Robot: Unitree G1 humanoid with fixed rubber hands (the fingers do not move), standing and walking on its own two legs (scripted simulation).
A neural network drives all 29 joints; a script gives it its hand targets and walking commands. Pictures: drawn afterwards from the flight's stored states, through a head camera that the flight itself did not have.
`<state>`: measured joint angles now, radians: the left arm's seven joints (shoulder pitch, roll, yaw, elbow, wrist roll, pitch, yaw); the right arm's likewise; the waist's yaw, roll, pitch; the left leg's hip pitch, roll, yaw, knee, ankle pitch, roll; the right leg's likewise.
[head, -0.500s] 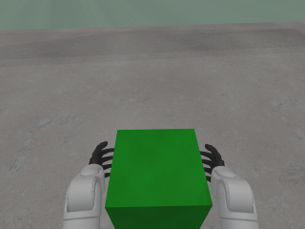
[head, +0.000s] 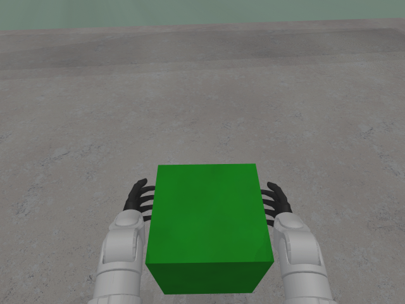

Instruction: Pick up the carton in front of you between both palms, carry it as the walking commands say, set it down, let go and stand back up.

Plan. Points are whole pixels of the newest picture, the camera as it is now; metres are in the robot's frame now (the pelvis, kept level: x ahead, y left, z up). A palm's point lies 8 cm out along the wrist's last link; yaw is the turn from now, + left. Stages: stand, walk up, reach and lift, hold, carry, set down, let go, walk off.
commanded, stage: carry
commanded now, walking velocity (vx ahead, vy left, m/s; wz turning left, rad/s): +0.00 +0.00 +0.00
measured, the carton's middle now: (207, 232) +0.31 +0.00 -0.04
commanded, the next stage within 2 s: hold in 0.16 s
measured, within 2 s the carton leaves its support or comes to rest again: neither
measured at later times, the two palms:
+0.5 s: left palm (128, 228) +0.27 +0.15 +0.05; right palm (287, 237) +0.26 -0.15 +0.05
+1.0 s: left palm (131, 238) +0.29 +0.17 -0.04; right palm (263, 232) +0.32 -0.13 -0.05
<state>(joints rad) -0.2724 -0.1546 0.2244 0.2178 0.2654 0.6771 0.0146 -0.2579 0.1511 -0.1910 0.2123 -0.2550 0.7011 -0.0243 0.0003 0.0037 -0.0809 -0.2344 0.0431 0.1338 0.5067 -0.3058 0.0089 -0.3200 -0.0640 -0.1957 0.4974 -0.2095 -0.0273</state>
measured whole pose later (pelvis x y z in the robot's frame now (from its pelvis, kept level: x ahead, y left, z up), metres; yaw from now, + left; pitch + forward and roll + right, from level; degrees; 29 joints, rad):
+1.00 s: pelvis -0.06 +0.00 -0.03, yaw +3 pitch +4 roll +1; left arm -0.67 -0.22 0.62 0.60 0.49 0.38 -0.02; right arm -0.69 0.16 -0.56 0.66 -0.51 0.39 0.06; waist 0.00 0.03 0.15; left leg -0.52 -0.05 -0.04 0.77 -0.32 0.01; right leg -0.58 0.02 0.01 0.73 -0.23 -0.02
